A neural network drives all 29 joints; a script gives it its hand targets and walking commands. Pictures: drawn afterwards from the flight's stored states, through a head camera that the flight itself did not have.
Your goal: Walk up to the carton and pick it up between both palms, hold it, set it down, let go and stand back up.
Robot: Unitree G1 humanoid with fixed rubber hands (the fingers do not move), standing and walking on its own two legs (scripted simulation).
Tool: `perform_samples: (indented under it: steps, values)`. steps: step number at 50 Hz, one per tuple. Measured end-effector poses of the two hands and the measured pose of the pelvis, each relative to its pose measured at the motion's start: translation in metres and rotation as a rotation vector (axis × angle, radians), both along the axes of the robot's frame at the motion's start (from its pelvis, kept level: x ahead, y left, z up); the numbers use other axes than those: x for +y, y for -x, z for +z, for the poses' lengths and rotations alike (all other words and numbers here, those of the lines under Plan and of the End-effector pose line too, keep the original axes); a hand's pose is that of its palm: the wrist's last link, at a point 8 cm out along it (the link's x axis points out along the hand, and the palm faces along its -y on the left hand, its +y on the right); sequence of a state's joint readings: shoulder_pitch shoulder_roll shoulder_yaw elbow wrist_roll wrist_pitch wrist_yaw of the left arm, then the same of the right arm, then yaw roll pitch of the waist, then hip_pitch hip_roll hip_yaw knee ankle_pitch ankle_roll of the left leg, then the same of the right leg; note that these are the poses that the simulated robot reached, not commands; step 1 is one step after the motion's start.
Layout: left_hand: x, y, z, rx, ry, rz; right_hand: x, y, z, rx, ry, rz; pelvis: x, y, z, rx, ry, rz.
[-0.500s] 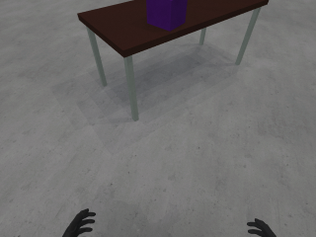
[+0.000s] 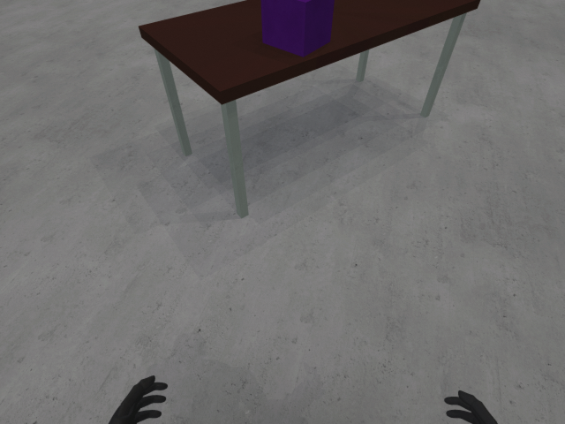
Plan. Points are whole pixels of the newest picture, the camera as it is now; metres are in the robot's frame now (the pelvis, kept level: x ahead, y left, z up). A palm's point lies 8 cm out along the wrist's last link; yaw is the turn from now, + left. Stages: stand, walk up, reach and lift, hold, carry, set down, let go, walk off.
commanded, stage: stand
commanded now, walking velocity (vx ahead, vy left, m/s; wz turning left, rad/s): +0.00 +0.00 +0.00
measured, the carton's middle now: (297, 17) +1.44 +0.01 +0.01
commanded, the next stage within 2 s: none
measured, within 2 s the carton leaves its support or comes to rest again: neither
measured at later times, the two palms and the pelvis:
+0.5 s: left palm out of the picture +0.13 +0.24 -0.09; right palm out of the picture +0.13 -0.27 -0.08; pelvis +0.00 +0.00 +0.00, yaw +0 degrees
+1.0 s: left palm out of the picture +0.12 +0.24 -0.09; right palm out of the picture +0.12 -0.28 -0.08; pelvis -0.01 +0.00 +0.00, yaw +0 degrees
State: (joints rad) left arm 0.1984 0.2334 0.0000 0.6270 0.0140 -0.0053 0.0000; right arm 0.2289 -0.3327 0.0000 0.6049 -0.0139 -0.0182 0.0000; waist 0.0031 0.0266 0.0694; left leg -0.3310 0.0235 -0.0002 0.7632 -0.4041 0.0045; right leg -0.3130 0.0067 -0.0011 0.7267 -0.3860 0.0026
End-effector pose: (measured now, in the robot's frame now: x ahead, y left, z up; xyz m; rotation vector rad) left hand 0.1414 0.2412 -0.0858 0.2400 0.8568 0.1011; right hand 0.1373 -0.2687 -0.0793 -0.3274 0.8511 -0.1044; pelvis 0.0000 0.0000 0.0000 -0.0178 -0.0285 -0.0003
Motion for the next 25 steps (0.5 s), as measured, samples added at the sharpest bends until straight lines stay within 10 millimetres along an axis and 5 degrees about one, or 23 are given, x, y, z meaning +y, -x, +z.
perform_samples:
  steps: [25]
  values:
    - [0.0019, 0.0072, -0.0018, 0.011, -0.001, 0.008, -0.0016, 0.0040, 0.0007, 0.005, 0.005, 0.003, -0.0006, 0.0031, 0.0005, -0.004, -0.005, 0.003]
